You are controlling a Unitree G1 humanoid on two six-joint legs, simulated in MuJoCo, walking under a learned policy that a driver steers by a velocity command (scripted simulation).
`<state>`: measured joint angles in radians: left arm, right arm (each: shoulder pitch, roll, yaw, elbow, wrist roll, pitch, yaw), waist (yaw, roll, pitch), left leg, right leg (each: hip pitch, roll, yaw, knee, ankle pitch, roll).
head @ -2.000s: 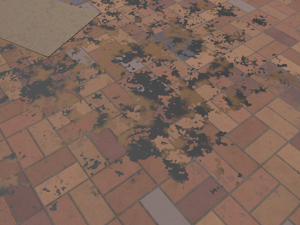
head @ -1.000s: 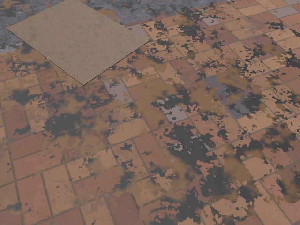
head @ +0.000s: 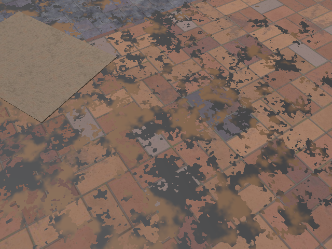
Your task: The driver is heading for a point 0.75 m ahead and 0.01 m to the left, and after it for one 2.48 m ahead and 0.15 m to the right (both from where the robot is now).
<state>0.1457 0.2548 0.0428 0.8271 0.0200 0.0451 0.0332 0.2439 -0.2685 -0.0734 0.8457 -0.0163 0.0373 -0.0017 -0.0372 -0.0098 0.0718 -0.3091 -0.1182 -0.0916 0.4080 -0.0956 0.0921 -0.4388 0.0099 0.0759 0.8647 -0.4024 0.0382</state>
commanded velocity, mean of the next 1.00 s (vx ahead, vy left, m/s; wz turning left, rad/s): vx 0.36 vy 0.00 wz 0.03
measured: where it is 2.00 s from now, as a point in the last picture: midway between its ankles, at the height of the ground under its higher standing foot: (147, 207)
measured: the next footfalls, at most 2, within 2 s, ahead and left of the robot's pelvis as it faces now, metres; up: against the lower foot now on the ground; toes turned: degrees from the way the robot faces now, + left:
right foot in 0.14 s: +0.06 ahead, -0.12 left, +0.00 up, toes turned +10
left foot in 0.60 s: +0.26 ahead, +0.16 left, +0.00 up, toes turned +13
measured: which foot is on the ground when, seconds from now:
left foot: down 0.00-0.14, up 0.16-0.58, down 0.60-1.00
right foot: up 0.00-0.12, down 0.14-0.62, up 0.64-1.00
